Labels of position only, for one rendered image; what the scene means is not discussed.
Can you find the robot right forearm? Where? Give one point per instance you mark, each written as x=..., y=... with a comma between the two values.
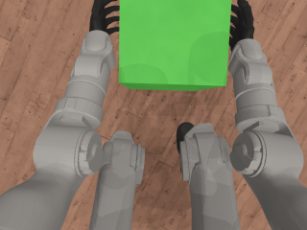
x=254, y=91

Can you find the right robot upper arm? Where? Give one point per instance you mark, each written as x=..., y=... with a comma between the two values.
x=271, y=164

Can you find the robot thigh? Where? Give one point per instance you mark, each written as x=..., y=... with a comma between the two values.
x=115, y=188
x=211, y=185

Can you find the carton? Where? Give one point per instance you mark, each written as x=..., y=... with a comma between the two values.
x=179, y=45

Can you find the left robot upper arm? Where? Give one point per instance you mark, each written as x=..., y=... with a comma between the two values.
x=64, y=156

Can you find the left robot thigh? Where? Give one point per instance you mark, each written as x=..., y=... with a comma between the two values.
x=115, y=188

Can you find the right robot hand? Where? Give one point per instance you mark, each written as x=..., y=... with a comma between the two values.
x=243, y=23

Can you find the right robot thigh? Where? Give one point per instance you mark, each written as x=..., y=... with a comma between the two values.
x=211, y=185

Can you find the left robot hand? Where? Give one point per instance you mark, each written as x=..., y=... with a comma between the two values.
x=98, y=20

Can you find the robot left forearm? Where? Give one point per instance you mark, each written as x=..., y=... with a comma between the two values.
x=81, y=105

